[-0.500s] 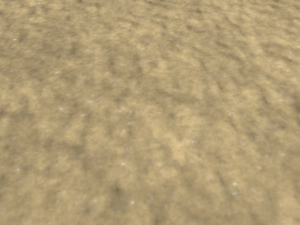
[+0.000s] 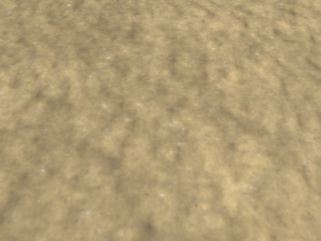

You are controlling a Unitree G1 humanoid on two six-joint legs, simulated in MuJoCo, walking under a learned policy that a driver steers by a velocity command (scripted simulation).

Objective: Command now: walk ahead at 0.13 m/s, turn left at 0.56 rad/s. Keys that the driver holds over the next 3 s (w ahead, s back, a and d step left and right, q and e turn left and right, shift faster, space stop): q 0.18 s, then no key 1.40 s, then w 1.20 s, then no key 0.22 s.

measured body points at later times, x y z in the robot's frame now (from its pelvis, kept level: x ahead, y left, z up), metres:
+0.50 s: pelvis +0.08 -0.05 +0.00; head +0.12 -0.05 +0.45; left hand +0.16 +0.25 -0.10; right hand +0.29 -0.28 -0.11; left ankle +0.03 +0.09 -0.71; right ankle +0.15 -0.16 -0.74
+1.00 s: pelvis +0.09 -0.01 +0.00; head +0.10 -0.01 +0.45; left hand +0.12 +0.27 -0.13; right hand +0.25 -0.23 -0.12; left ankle +0.04 +0.09 -0.74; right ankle +0.15 -0.16 -0.74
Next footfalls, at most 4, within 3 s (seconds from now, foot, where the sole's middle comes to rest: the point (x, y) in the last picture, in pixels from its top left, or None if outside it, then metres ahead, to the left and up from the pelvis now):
0.22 right None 0.19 -0.15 -0.78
0.56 left None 0.08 0.10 -0.78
2.32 left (121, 211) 0.52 0.16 -0.78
2.84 right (161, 138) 0.87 -0.01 -0.78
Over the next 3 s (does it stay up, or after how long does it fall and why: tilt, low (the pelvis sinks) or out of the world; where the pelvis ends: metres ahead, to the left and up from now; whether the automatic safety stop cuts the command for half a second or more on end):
stays up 0.74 0.05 0.00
